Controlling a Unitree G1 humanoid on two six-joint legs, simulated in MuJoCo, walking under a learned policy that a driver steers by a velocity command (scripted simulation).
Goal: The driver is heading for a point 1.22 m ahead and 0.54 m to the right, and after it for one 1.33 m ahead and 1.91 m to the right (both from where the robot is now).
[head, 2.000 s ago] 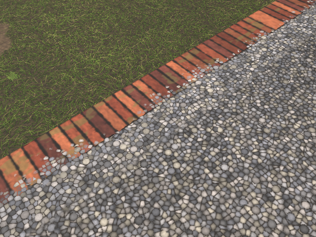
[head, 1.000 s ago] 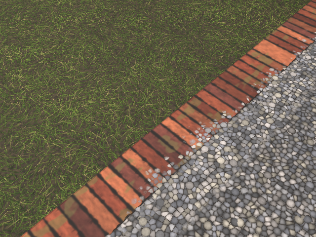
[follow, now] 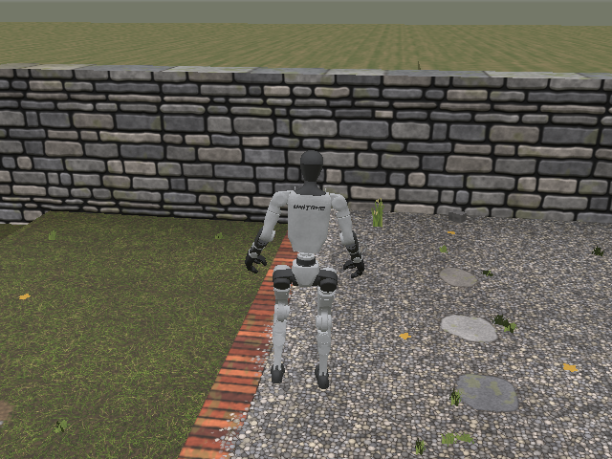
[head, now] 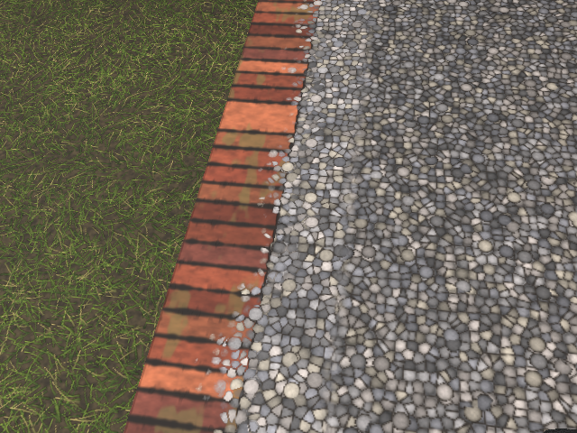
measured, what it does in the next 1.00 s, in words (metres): steps on the spot, turning right: left foot, then right foot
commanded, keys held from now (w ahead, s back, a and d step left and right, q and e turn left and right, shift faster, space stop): e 0.70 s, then w+e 0.30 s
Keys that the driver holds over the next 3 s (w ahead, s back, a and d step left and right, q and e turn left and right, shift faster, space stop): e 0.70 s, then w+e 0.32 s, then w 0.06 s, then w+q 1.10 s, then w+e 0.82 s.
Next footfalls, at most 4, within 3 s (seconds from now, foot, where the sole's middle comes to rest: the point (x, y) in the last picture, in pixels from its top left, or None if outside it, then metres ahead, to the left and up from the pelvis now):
0.22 left None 0.09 0.14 -0.78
0.62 right None -0.01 -0.11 -0.78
1.08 left None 0.20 0.02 -0.78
1.50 right None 0.24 -0.33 -0.78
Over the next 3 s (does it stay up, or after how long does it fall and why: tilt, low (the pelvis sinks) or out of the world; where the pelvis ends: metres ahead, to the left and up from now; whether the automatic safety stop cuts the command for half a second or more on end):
stays up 1.01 -0.41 -0.01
